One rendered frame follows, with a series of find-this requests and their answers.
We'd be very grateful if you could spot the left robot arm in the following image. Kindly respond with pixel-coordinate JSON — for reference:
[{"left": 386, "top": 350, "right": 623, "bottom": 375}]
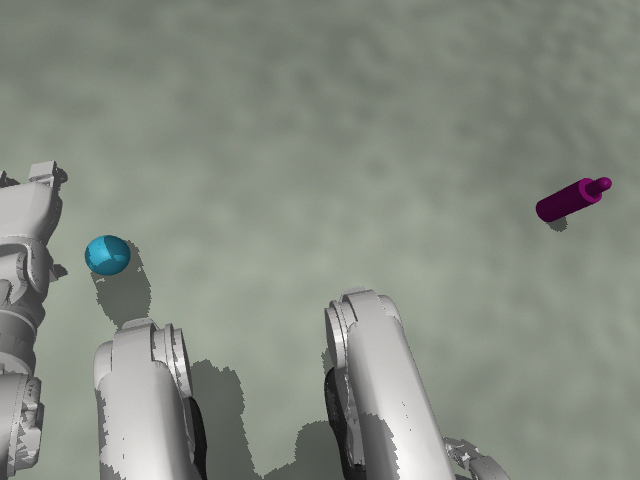
[{"left": 0, "top": 237, "right": 50, "bottom": 480}]

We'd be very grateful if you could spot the left robot hand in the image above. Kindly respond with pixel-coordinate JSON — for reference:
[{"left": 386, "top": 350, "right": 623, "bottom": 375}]
[{"left": 0, "top": 160, "right": 68, "bottom": 283}]

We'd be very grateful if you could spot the right robot hand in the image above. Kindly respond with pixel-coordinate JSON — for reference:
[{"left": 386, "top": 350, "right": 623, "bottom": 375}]
[{"left": 442, "top": 437, "right": 511, "bottom": 480}]

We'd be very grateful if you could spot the left robot foot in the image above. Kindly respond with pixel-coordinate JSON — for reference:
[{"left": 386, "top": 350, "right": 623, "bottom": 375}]
[{"left": 189, "top": 397, "right": 207, "bottom": 480}]

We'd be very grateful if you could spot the right robot foot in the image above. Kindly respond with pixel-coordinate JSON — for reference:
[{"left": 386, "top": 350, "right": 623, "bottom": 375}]
[{"left": 324, "top": 367, "right": 367, "bottom": 480}]

